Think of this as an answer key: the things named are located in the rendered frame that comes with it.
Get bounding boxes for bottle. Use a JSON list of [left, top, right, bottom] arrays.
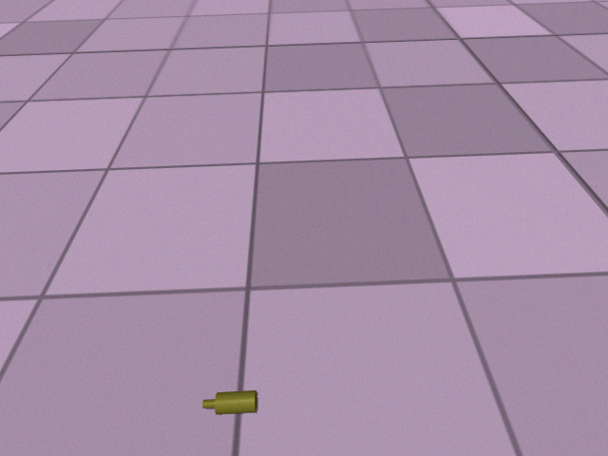
[[202, 390, 257, 414]]

